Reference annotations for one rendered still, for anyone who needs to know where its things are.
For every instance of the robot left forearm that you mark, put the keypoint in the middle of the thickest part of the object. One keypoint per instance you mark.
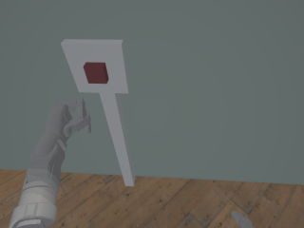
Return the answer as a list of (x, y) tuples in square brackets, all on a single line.
[(36, 207)]

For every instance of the right robot hand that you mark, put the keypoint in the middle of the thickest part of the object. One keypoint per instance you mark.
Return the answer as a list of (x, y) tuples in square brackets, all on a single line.
[(242, 221)]

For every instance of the button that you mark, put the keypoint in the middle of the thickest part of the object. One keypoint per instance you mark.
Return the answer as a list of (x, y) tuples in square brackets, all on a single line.
[(96, 72)]

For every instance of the panel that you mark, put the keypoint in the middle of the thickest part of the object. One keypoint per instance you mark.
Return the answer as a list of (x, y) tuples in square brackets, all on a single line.
[(112, 53)]

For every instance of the left robot hand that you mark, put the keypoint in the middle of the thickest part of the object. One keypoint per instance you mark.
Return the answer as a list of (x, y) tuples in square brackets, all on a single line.
[(60, 121)]

